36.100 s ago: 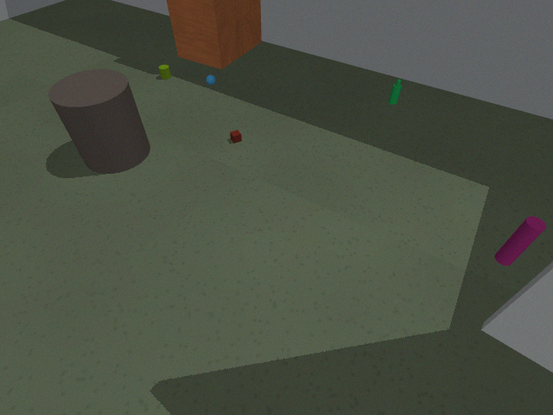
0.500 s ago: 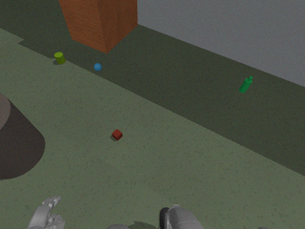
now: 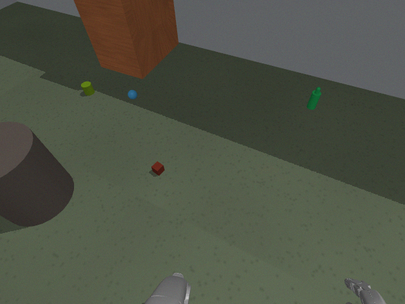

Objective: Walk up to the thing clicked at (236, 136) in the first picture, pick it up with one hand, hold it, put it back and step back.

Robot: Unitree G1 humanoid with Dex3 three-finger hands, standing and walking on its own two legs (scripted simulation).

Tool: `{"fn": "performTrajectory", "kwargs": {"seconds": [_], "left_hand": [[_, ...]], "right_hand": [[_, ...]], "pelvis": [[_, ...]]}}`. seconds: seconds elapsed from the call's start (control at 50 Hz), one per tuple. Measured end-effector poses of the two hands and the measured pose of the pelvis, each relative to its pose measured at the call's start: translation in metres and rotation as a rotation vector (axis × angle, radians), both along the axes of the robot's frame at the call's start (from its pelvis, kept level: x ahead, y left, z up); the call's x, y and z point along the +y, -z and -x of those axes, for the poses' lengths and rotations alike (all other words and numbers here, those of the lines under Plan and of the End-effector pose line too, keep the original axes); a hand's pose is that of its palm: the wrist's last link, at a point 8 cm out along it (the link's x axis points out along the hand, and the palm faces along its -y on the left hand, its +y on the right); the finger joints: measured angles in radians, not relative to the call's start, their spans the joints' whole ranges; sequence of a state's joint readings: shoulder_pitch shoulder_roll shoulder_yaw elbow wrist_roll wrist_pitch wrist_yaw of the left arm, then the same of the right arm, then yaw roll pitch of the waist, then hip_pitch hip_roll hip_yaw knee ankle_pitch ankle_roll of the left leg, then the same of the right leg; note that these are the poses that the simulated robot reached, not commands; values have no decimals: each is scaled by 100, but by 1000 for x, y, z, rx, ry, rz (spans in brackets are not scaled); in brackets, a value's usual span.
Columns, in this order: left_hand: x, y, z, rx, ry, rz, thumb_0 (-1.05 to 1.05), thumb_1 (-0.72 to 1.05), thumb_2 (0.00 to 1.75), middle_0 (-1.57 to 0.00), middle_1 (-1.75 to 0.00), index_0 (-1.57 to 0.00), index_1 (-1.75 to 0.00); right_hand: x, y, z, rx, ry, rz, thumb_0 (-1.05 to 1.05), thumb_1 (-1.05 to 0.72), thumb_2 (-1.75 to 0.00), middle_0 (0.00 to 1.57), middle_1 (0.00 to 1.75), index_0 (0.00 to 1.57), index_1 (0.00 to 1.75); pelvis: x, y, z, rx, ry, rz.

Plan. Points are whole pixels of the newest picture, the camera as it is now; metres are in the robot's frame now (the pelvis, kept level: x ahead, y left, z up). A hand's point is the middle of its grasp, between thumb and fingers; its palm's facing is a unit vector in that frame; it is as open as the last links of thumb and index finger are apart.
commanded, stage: step back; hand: left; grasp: from above
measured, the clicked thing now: (158, 168) +0.88 +0.35 -0.73
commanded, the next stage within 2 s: stand in 1.38 s
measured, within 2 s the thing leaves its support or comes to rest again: neither
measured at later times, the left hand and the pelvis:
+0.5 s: hand out of the picture -0.07 +0.24 -0.14, palm faces +0.11 -0.92 -0.38, open 7.4 cm; pelvis -0.12 -0.03 +0.00, yaw +6 degrees
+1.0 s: hand out of the picture -0.07 +0.29 -0.14, palm faces +0.08 -0.91 -0.40, open 7.4 cm; pelvis -0.11 +0.00 +0.00, yaw +6 degrees
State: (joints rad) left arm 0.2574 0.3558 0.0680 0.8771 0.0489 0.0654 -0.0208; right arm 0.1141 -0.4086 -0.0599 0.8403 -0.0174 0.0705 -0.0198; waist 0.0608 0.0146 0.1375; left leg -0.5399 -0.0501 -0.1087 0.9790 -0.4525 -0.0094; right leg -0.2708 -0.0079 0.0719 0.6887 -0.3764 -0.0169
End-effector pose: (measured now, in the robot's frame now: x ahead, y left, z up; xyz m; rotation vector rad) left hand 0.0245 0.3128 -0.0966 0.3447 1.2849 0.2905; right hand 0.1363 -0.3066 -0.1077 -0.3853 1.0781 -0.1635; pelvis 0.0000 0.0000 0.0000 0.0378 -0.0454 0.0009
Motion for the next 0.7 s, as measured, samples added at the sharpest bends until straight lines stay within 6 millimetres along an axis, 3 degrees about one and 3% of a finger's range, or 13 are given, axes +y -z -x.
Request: {"fn": "performTrajectory", "kwargs": {"seconds": [0.06,0.14,0.24,0.32,0.4,0.56,0.7], "left_hand": [[-6,-12,13,-2,-9,-15,1,90,90,-20,-30,-21,-30],[-6,-15,14,-64,10,-44,1,90,90,-20,-30,-21,-30],[-1,-1,19,-180,-1,-39,1,90,90,-20,-30,-21,-30],[-7,8,41,-188,-23,0,1,90,90,-20,-30,-21,-30],[-18,7,69,-161,-32,39,1,90,90,-20,-30,-21,-30],[-35,5,128,-115,-56,15,1,90,90,-20,-30,-21,-30],[-24,-2,161,-75,-100,3,1,90,90,-20,-30,-21,-30]], "right_hand": [[-8,0,33,41,7,-6,0,-90,-90,20,30,20,30],[-14,8,78,125,-7,10,0,-90,-90,20,30,20,30],[-8,18,122,202,-53,30,1,-90,-90,20,30,20,30],[0,10,146,192,-55,12,1,-90,-90,20,30,20,30],[-2,-1,150,132,-58,9,1,-90,-90,20,30,21,30],[-16,-1,134,34,-74,-17,0,-90,-90,20,30,20,30],[-17,-4,139,63,-97,-14,0,-90,-90,20,30,20,30]], "pelvis": [[-4,-8,14,24,-25,-18],[-10,-6,38,41,-62,-4],[-12,7,73,25,-133,19],[-14,4,94,-5,-124,-7],[-18,-3,105,-6,-120,31],[-33,-2,124,-19,-106,72],[-23,-7,128,2,-121,41]]}}
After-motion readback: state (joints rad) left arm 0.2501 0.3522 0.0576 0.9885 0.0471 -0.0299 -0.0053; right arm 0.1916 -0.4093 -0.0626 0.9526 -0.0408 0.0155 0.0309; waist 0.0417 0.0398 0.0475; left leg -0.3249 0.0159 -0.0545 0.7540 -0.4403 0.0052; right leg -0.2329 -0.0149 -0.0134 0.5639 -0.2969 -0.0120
